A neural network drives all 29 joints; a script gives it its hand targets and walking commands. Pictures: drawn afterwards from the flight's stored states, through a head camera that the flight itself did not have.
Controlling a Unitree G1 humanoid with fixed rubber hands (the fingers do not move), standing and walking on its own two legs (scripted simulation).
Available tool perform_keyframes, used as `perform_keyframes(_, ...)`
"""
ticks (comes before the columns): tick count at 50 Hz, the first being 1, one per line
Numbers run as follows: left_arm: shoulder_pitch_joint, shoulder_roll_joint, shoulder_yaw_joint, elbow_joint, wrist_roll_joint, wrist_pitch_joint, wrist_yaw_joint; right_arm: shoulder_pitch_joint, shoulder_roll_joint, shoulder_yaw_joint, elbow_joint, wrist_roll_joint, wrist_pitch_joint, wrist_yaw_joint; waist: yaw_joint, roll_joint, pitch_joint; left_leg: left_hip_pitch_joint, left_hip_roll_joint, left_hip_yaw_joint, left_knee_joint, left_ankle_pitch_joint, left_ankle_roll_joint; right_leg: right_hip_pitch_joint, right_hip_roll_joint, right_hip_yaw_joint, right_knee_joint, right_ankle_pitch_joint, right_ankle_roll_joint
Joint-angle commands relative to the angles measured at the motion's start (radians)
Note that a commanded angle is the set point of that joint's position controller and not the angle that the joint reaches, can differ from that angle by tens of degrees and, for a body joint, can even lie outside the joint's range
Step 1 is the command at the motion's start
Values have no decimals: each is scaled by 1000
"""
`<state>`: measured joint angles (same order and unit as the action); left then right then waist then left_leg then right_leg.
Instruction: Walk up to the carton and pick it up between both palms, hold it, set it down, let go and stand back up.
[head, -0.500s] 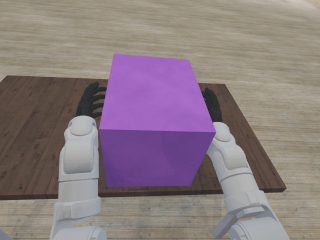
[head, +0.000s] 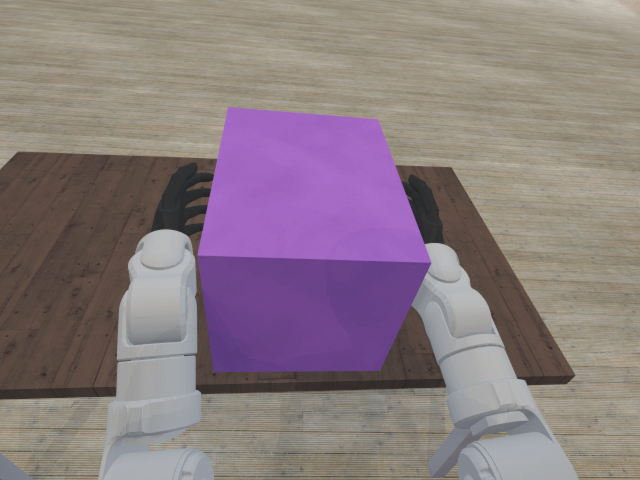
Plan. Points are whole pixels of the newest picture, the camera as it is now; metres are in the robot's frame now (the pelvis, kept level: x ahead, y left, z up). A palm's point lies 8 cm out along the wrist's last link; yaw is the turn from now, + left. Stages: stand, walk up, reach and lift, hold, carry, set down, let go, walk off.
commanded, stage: hold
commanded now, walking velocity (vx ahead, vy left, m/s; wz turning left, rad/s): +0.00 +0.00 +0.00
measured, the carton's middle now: (302, 235) +0.38 +0.01 +0.14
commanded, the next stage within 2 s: set down in 1.66 s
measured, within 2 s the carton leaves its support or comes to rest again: neither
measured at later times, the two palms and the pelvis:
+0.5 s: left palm (173, 231) +0.35 +0.15 +0.18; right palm (425, 240) +0.35 -0.14 +0.16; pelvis +0.00 +0.00 +0.00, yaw +0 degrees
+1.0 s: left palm (172, 232) +0.35 +0.15 +0.18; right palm (424, 240) +0.35 -0.14 +0.17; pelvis +0.00 +0.00 +0.00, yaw +0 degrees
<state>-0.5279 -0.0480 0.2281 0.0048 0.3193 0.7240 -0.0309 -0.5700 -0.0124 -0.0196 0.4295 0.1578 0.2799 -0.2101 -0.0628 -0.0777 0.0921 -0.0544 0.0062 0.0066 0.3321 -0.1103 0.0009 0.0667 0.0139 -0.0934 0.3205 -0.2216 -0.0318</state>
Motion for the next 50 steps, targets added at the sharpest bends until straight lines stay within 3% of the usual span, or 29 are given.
perform_keyframes(1,-574,-518,-500,-95,-146,-67,-128,-807,523,411,-344,56,-76,75,-14,101,-465,247,-27,19,-8,148,4,-87,5,-9,-63,271,85)
perform_keyframes(10,-571,-513,-493,-100,-143,-67,-130,-792,525,415,-338,61,-70,75,-9,81,-456,247,-26,16,-10,142,6,-92,7,-11,-65,261,87)
perform_keyframes(12,-595,-516,-499,-122,-144,-71,-126,-781,522,402,-313,62,-70,77,-18,104,-451,242,-25,19,-14,139,-1,-92,6,-9,-66,249,83)
perform_keyframes(15,-581,-510,-481,-90,-130,-66,-124,-805,528,421,-326,67,-70,77,1,96,-451,239,-31,20,-10,143,9,-90,6,-4,-66,253,86)
perform_keyframes(18,-564,-526,-511,-131,-145,-65,-126,-776,519,426,-340,68,-71,74,-21,103,-454,261,-24,15,-4,186,-7,-80,9,-10,-60,295,84)
perform_keyframes(24,-563,-507,-471,-83,-122,-57,-130,-788,516,402,-319,56,-69,78,-1,91,-402,224,-27,22,-22,112,9,-100,3,-7,-72,217,82)
perform_keyframes(30,-564,-523,-519,-125,-152,-65,-124,-791,522,422,-357,68,-75,74,-21,99,-473,267,-26,15,3,190,-5,-87,12,-12,-62,290,85)
perform_keyframes(34,-572,-507,-481,-112,-137,-65,-130,-791,519,420,-332,56,-70,77,-6,81,-430,235,-29,21,-13,145,9,-84,5,-9,-67,259,86)
perform_keyframes(35,-578,-516,-489,-119,-141,-66,-129,-787,512,409,-328,55,-70,77,-18,94,-428,239,-24,18,-15,139,4,-88,6,-12,-67,244,83)
perform_keyframes(38,-574,-524,-505,-131,-147,-68,-127,-783,535,434,-352,71,-73,76,-10,84,-460,256,-28,18,-1,181,3,-82,12,-12,-63,282,86)
perform_keyframes(40,-569,-521,-517,-131,-147,-68,-125,-772,514,418,-339,68,-71,73,-24,115,-455,261,-26,13,3,184,-11,-92,8,-11,-62,287,84)
perform_keyframes(42,-542,-517,-523,-124,-150,-64,-122,-791,518,445,-381,80,-76,72,-8,103,-470,272,-26,12,12,209,-6,-85,12,-10,-63,293,84)
perform_keyframes(46,-544,-515,-503,-135,-137,-64,-123,-757,519,439,-349,72,-67,73,-4,94,-449,269,-28,14,2,192,-1,-91,11,-12,-67,281,86)
perform_keyframes(48,-554,-512,-515,-140,-146,-62,-124,-751,506,430,-349,74,-64,72,-23,111,-443,262,-25,12,0,169,-8,-88,8,-9,-65,275,84)
perform_keyframes(50,-556,-515,-508,-144,-140,-60,-128,-755,511,424,-344,71,-64,75,-18,103,-431,253,-25,14,-6,169,-8,-86,10,-10,-65,261,81)
